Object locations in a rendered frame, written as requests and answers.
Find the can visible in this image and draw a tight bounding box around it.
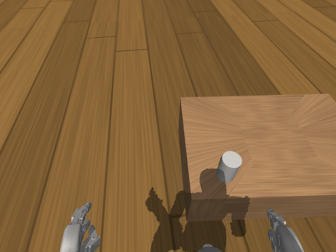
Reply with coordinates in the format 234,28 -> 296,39
216,151 -> 242,183

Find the left robot hand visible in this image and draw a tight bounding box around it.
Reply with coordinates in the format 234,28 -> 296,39
60,202 -> 100,252

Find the right robot hand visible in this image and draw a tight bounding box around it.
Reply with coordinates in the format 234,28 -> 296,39
267,209 -> 304,252

